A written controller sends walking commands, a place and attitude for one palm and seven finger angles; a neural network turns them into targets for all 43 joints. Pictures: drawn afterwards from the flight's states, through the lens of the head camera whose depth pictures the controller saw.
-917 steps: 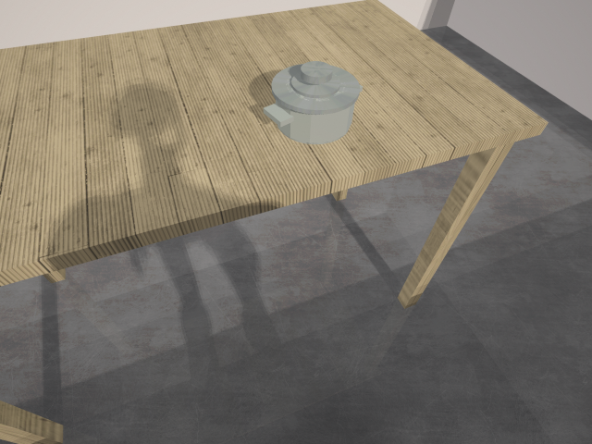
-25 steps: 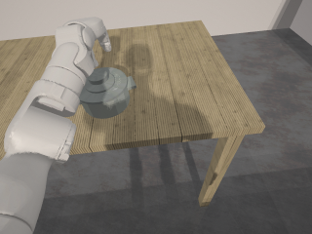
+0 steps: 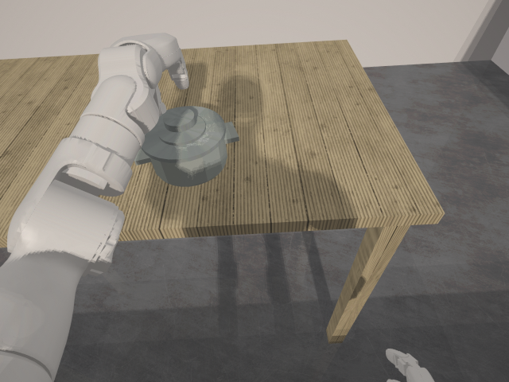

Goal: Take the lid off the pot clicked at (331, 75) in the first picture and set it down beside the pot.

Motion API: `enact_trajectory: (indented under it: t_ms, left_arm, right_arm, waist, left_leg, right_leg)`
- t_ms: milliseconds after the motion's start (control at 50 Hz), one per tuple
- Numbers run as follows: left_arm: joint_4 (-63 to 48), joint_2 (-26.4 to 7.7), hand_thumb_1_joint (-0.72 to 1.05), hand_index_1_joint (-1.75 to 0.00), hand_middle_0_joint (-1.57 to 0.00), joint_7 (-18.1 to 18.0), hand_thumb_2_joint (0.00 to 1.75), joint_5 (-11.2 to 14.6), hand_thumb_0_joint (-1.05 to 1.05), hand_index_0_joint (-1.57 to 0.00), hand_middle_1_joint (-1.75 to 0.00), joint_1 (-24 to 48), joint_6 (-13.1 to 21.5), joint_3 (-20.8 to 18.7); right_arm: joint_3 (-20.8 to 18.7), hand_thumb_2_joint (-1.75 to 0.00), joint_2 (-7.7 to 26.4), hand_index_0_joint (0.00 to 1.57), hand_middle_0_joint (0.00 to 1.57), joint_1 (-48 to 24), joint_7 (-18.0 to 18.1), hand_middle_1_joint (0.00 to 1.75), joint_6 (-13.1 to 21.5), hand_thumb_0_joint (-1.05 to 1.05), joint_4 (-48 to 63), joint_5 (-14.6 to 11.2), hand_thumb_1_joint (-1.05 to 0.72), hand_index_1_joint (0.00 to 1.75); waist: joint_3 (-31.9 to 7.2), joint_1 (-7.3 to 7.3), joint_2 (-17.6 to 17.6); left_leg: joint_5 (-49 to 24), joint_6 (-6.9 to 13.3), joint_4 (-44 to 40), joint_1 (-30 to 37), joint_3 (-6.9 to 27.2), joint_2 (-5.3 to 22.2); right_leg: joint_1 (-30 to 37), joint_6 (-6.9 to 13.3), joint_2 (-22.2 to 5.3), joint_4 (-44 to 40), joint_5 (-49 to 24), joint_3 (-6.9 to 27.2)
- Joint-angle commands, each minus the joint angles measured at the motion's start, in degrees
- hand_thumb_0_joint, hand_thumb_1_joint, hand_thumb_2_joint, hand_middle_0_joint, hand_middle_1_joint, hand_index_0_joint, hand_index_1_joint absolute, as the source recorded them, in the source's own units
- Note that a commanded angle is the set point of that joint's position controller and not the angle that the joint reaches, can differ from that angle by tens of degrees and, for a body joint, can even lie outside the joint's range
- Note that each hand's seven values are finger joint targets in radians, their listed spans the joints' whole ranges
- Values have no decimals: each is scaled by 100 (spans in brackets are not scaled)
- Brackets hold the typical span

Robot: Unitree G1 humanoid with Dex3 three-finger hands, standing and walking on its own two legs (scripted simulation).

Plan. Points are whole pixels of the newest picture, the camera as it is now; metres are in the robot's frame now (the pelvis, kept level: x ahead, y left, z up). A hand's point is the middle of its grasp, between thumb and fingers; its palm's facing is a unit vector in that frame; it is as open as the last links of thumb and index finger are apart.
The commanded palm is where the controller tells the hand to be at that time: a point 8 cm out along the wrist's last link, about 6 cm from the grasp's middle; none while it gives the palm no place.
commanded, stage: move the open hand above the knob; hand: left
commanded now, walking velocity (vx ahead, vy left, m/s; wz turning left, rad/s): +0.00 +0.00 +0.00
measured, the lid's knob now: (179, 119) +0.52 +0.13 +0.16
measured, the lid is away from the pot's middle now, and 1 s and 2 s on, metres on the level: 0.00 0.00 0.00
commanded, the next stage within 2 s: lower the open fingers around the knob in 0.20 s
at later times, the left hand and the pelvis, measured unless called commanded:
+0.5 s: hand (173, 95) +0.49 +0.12 +0.22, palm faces -0.29 -0.11 -0.95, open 10.0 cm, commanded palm +0.47 +0.13 +0.28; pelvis +0.00 +0.01 +0.00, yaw -1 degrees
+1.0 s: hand (168, 111) +0.48 +0.14 +0.20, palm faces -0.33 -0.11 -0.94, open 10.1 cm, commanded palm +0.47 +0.14 +0.24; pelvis +0.00 +0.00 +0.00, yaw +0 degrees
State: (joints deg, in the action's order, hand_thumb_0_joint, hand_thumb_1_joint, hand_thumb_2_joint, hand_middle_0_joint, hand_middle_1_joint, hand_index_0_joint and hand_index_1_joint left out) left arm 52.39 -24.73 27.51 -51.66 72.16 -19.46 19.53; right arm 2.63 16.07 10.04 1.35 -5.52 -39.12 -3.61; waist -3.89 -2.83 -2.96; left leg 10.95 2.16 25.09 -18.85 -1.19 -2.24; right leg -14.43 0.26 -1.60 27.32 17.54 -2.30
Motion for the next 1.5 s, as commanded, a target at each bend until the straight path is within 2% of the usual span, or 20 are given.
enact_trajectory:
  t_ms: [0,40,80,140,220,340,460,520,600,680,800,920,960,1040,1160,1180,1280,1340,1400,1480]
  left_arm:
    - [-85,-1160,-40,-8,-88,-237,171,-167,0,-88,-8,3212,-155,-524]
    - [-301,-887,-40,-8,-88,-248,171,-71,0,-88,-8,3519,-132,-308]
    - [-797,-841,-40,-8,-88,-288,171,-222,0,-88,-8,3980,-5,-230]
    - [-1072,-934,-40,-8,-88,-335,171,-179,0,-88,-8,3692,116,-402]
    - [-109,-1201,-40,-8,-88,-332,171,-250,0,-88,-8,3433,-83,-651]
    - [179,-1010,-40,-8,-88,-289,171,-98,0,-88,-8,3451,-306,-573]
    - [-357,-979,-40,-8,-88,-207,171,-164,0,-88,-8,3510,-264,-588]
    - [44,-1211,-40,-8,-88,-169,171,-194,0,-88,-8,3268,-308,-712]
    - [-246,-1350,-40,-8,-88,-182,171,-152,0,-88,-8,3549,-223,-748]
    - [-594,-955,-40,-8,-88,-173,171,-139,0,-88,-8,3594,-105,-432]
    - [-345,-1087,-40,-8,-88,-164,171,-85,0,-88,-8,3172,-141,-595]
    - [263,-703,-40,-8,-88,-181,171,-127,0,-88,-8,2855,-259,-302]
    - [258,-962,-40,-8,-88,-221,171,-124,0,-88,-8,2672,-238,-544]
    - [159,-540,-40,-8,-88,-219,171,-12,0,-88,-8,2687,-213,-251]
    - [-145,-1111,-40,-8,-88,-304,171,-87,0,-88,-8,3373,-95,-601]
    - [-25,-826,-40,-8,-88,-300,171,-88,0,-88,-8,3406,-93,-379]
    - [316,-792,-40,-8,-88,-255,171,-69,0,-88,-8,2963,-129,-428]
    - [303,-423,-40,-8,-88,-229,171,32,0,-88,-8,2863,-115,-197]
    - [566,-1078,-40,-8,-88,-236,171,-41,0,-88,-8,2798,-129,-680]
    - [337,-630,-40,-8,-88,-199,171,12,0,-88,-8,2954,-125,-301]
  right_arm:
    - [-176,-90,685,20,20,-82,85,30,73,0,399,-5,-90,30]
    - [-189,-90,715,20,20,-104,76,30,65,0,415,-7,-90,30]
    - [-185,-90,641,20,20,-113,51,30,142,0,494,28,-90,30]
    - [-242,-90,655,20,20,-8,25,30,200,0,563,76,-90,30]
    - [-201,-90,690,20,20,123,45,30,109,0,395,32,-90,30]
    - [-233,-90,733,20,20,215,70,30,187,0,359,71,-90,30]
    - [-274,-90,703,20,20,256,25,30,313,0,423,120,-90,30]
    - [-251,-90,738,20,20,251,64,30,264,0,379,113,-90,30]
    - [-257,-90,730,20,20,196,98,30,271,0,428,102,-90,30]
    - [-278,-90,671,20,20,152,77,30,301,0,477,94,-90,30]
    - [-291,-90,711,20,20,163,57,30,196,0,433,82,-90,30]
    - [-264,-90,737,20,20,170,52,30,18,0,347,60,-90,30]
    - [-253,-90,753,20,20,184,57,30,-12,0,376,88,-90,30]
    - [-278,-90,758,20,20,183,51,30,-68,0,410,89,-90,30]
    - [-254,-90,733,20,20,218,121,30,-54,0,408,98,-90,30]
    - [-261,-90,701,20,20,226,128,30,-15,0,393,89,-90,30]
    - [-289,-90,768,20,20,377,111,30,1,0,318,99,-90,30]
    - [-320,-90,784,20,20,392,94,30,1,0,286,113,-90,30]
    - [-300,-90,808,20,20,454,138,30,4,0,257,129,-90,30]
    - [-316,-90,786,20,20,426,113,30,3,0,283,100,-90,30]
  waist:
    - [-1470,-226,726]
    - [-1586,-290,528]
    - [-2195,-268,206]
    - [-2739,-204,73]
    - [-1936,-154,717]
    - [-1983,-140,779]
    - [-2500,-122,647]
    - [-2022,-123,929]
    - [-2061,-148,774]
    - [-2363,-209,279]
    - [-2151,-199,499]
    - [-1679,-295,665]
    - [-1905,-215,647]
    - [-1884,-284,612]
    - [-2246,-296,564]
    - [-2198,-347,450]
    - [-1968,-315,599]
    - [-1854,-362,554]
    - [-1817,-309,870]
    - [-1946,-360,634]
  left_leg:
    - [-1146,199,-82,1277,182,-192]
    - [-1221,185,-71,1366,184,-192]
    - [-1725,163,8,1778,269,-151]
    - [-2514,169,171,2158,373,-91]
    - [-1641,198,-98,1402,235,-130]
    - [-1784,239,-108,1455,244,-152]
    - [-2306,253,43,1837,260,-134]
    - [-1794,286,-21,1423,173,-205]
    - [-1576,284,-43,1454,172,-210]
    - [-2128,265,140,1861,222,-187]
    - [-1924,255,142,1687,217,-190]
    - [-1628,219,110,1399,203,-178]
    - [-1688,219,125,1372,190,-182]
    - [-1717,227,161,1363,167,-172]
    - [-1499,239,104,1420,203,-172]
    - [-1558,244,122,1518,207,-171]
    - [-1713,239,125,1398,208,-149]
    - [-1842,249,169,1474,219,-152]
    - [-1402,275,113,1181,143,-190]
    - [-1611,261,148,1355,159,-162]
  right_leg:
    - [-270,152,302,-379,-1793,98]
    - [-303,179,294,-370,-1865,76]
    - [-260,185,304,-269,-1990,107]
    - [-138,192,320,-220,-2259,122]
    - [-75,161,335,-304,-1991,87]
    - [-8,152,332,-337,-2171,85]
    - [73,93,312,-270,-2418,147]
    - [91,93,322,-317,-2362,136]
    - [88,98,301,-326,-2284,165]
    - [-94,117,308,-253,-2429,177]
    - [-131,127,327,-251,-2340,131]
    - [-389,140,361,-257,-2089,58]
    - [-181,147,337,-193,-2226,90]
    - [-259,152,343,-198,-2246,54]
    - [-103,135,344,-200,-2168,113]
    - [-263,142,356,-205,-2114,107]
    - [-310,131,369,-217,-2172,81]
    - [-468,152,390,-244,-2174,31]
    - [-212,121,376,-238,-2199,94]
    - [-341,118,362,-216,-2203,84]
